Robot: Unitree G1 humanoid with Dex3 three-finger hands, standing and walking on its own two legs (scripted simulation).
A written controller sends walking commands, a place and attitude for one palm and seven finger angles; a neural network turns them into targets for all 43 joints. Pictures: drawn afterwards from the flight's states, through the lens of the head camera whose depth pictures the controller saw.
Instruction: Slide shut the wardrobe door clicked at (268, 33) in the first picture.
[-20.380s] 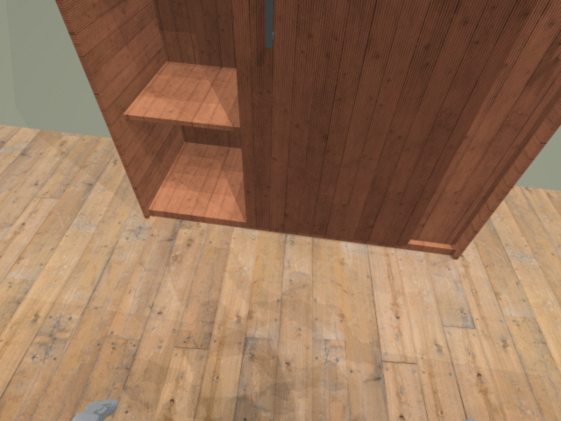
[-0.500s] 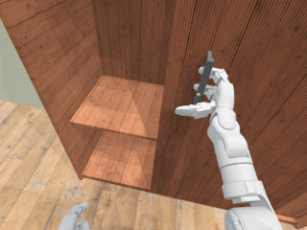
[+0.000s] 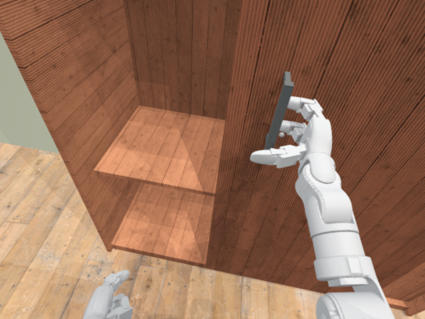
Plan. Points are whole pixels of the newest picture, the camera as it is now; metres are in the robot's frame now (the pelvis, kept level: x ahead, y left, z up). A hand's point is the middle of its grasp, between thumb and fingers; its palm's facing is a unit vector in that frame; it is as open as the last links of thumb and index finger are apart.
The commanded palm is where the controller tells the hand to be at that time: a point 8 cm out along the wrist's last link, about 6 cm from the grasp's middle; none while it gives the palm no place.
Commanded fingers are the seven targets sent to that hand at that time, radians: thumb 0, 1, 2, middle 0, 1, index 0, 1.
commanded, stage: move the hooked fingers beside the handle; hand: right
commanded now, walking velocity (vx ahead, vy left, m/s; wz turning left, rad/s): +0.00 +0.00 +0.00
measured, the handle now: (276, 117) +0.46 -0.09 +0.18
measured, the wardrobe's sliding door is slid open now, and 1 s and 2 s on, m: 0.47 0.47 0.47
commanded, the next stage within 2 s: none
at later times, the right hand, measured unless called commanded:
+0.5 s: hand (307, 140) +0.39 -0.14 +0.18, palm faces +0.15 +0.99 +0.02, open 14.0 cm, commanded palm +0.37 -0.18 +0.18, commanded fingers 0.00 0.50 -0.30 0.30 1.20 0.30 1.20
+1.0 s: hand (308, 132) +0.41 -0.14 +0.19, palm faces +0.14 +0.99 +0.02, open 14.0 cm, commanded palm +0.37 -0.18 +0.18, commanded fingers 0.00 0.50 -0.30 0.30 1.20 0.30 1.20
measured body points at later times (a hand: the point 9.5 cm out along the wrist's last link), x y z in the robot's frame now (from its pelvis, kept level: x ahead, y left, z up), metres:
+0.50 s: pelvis -0.01 +0.00 +0.00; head -0.02 +0.01 +0.45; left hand +0.16 +0.23 -0.10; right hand +0.37 -0.19 +0.19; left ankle -0.01 +0.09 -0.75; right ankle -0.02 -0.11 -0.75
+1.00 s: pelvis +0.01 -0.01 +0.00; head +0.00 +0.01 +0.45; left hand +0.14 +0.23 -0.11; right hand +0.39 -0.19 +0.19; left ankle -0.01 +0.09 -0.75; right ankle -0.02 -0.11 -0.75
